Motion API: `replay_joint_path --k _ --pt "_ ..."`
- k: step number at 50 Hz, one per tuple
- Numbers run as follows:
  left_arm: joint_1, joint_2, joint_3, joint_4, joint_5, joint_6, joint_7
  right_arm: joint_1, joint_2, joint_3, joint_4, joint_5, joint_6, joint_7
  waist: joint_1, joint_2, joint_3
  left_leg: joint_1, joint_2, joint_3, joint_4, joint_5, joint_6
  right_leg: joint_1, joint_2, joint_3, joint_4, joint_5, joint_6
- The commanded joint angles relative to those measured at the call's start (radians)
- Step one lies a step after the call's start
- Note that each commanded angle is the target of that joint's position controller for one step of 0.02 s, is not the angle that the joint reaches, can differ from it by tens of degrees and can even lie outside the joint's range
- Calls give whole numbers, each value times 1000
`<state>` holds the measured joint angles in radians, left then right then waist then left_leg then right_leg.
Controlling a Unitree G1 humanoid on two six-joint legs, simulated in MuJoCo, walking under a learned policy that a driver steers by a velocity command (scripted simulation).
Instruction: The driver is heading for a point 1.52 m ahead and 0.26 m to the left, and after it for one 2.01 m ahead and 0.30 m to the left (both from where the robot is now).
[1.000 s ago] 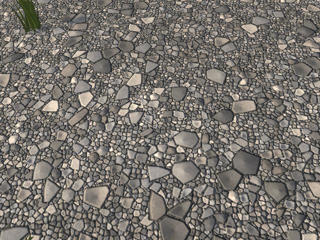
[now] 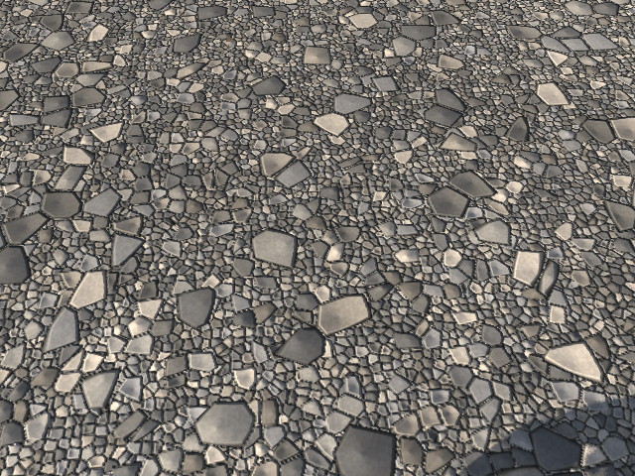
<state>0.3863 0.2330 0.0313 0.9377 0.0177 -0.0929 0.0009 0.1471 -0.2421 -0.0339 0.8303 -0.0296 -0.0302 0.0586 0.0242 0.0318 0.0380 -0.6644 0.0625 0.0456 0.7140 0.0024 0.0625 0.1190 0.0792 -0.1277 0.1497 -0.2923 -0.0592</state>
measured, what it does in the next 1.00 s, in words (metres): walks ahead, turning left: left foot, then right foot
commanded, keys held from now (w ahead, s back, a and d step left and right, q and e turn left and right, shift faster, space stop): q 0.40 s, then no key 0.52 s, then w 0.08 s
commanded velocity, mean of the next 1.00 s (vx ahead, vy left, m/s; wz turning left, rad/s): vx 0.11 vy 0.00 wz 0.31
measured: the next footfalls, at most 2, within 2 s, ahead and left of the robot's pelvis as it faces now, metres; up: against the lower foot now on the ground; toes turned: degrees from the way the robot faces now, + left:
left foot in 0.10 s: +0.24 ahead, +0.08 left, +0.00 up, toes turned +7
right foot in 0.68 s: +0.30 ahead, -0.09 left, +0.00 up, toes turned +18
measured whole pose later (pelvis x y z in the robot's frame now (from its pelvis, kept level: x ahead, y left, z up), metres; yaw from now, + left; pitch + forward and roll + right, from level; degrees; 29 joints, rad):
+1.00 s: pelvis +0.21 -0.02 +0.00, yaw +19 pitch -1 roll +0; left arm 0.21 0.22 0.00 0.87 0.01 0.00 0.02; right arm 0.21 -0.25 -0.03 0.94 -0.02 0.04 -0.03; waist 0.00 0.02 0.03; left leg -0.12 -0.02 -0.07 0.43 -0.28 0.00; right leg -0.19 0.04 0.00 0.47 -0.26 -0.05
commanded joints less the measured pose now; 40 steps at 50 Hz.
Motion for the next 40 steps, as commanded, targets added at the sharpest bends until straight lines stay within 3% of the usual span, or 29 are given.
replay_joint_path --k 1,3,4,5,6,7,8,9,10,11,12,14,17,20,23,27,31,32,33,34,35,36,37,38,40 --pt "-6 140 22 -29 -1 -11 18 -79 -40 -1 -87 -7 -19 2 -14 -76 75 103 -48 59 -107 -1 36 -74 -295 -12 54 841 -71" --pt "-19 172 29 -26 4 1 32 48 -65 -12 -54 -14 -25 -8 -59 -110 -16 232 -125 99 -120 -81 68 -23 -288 -35 284 1140 -40" --pt "-28 183 32 -30 4 11 37 166 -89 -23 -20 -18 -33 -13 -100 -112 -83 357 -154 88 -166 -71 88 -45 -279 -40 467 1121 -27" --pt "-37 188 31 -40 -6 15 36 276 -125 -40 11 -32 -42 -21 -157 -79 -148 533 -133 42 -257 67 119 -148 -238 -58 708 911 -3" --pt "22 116 16 -81 -6 10 30 322 -239 -69 11 -33 -42 -34 -120 107 -267 805 137 -234 -137 569 202 -405 -136 -74 1073 167 32" --pt "87 93 12 -110 -38 18 26 313 -302 -88 -12 6 -33 -35 -84 216 -469 1052 361 -653 -182 913 412 -678 26 74 1390 -362 61" --pt "12 134 17 -106 -6 27 27 266 -268 -91 -32 42 -18 -43 -98 4 -435 954 303 -539 -229 798 377 -711 -61 186 1379 -228 56" --pt "-58 124 13 -131 -9 26 23 181 -210 -75 -45 44 -9 -51 -79 -9 -274 792 261 -449 -279 662 339 -736 -97 176 1315 -155 58" --pt "-85 119 13 -134 1 30 24 135 -155 -59 -45 39 1 -55 -44 -59 -151 643 204 -388 -333 567 288 -724 -127 171 1230 -131 65" --pt "-89 121 15 -140 15 50 23 115 -133 -52 -48 44 6 -60 -20 -53 -100 534 161 -343 -368 514 258 -680 -145 173 1161 -122 75" --pt "-61 113 14 -135 23 76 23 101 -124 -48 -50 38 10 -60 2 -37 -92 453 131 -310 -391 476 238 -618 -147 167 1114 -115 85" --pt "-41 93 11 -138 20 102 23 94 -156 -56 -55 21 4 -53 19 -25 -113 387 95 -274 -396 483 228 -571 -132 151 1052 -89 98" --pt "-81 99 16 -160 17 114 27 94 -182 -67 -67 17 11 -51 8 4 -130 377 68 -289 -408 324 206 -601 -131 155 961 -33 112" --pt "-161 115 23 -189 16 125 32 114 -185 -72 -74 17 28 -56 -26 38 -116 406 57 -357 -430 62 184 -659 -132 173 882 -1 124" --pt "-197 114 24 -199 10 127 35 134 -172 -71 -74 12 37 -61 -50 57 -101 455 68 -396 -438 -63 176 -680 -132 183 801 3 121" --pt "-209 108 19 -205 -2 120 39 144 -160 -65 -68 0 42 -62 -66 77 -89 476 78 -415 -401 -2 176 -607 -105 171 686 -62 96" --pt "-150 102 14 -196 -16 111 47 114 -158 -57 -63 1 52 -65 -42 84 -90 473 81 -443 -329 157 151 -447 -62 142 472 -100 57" --pt "-112 91 11 -184 -15 106 49 97 -153 -52 -62 10 55 -69 -15 71 -85 454 63 -438 -299 155 124 -369 -57 133 327 -24 45" --pt "-87 95 10 -177 -6 95 52 92 -136 -44 -64 18 55 -74 -2 42 -81 403 33 -431 -269 66 76 -273 -96 176 177 90 33" --pt "-107 153 15 -191 17 84 59 125 -73 -25 -72 23 49 -75 -36 -120 -90 345 -50 -343 -149 -136 17 -217 -281 369 72 127 -4" --pt "-194 215 21 -214 15 85 50 144 -69 -24 -76 32 49 -77 -77 -241 -45 268 -198 -191 -116 -433 -17 -276 -437 541 77 422 -114" --pt "-174 164 12 -204 8 81 42 130 -128 -37 -53 14 56 -80 -42 -192 -66 342 -156 -169 20 -545 -31 -319 -456 518 115 525 -192" --pt "-183 128 -1 -199 3 74 37 120 -130 -41 -44 20 60 -77 -47 -156 -58 348 -150 -171 62 -521 -39 -314 -407 457 124 555 -192" --pt "-200 119 -6 -193 2 73 37 113 -120 -41 -33 23 63 -75 -54 -144 -46 352 -141 -170 71 -487 -52 -307 -353 388 134 550 -161" --pt "-202 123 -7 -177 -1 71 41 117 -101 -33 -14 16 69 -69 -57 -188 -56 358 -130 -145 33 -442 -76 -243 -282 302 175 662 -115"
Velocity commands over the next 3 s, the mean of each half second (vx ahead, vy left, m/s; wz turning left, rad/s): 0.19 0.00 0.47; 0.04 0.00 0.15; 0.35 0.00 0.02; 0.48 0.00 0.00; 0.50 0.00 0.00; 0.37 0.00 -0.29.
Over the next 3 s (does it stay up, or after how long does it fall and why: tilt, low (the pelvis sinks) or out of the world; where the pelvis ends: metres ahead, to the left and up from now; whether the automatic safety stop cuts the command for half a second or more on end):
stays up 1.06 0.31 0.01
